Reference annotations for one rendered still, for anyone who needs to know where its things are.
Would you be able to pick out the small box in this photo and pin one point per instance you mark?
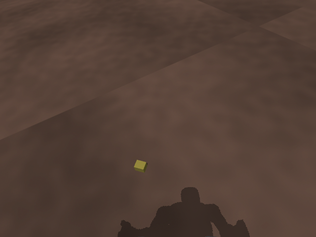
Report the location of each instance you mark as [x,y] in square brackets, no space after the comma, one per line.
[140,166]

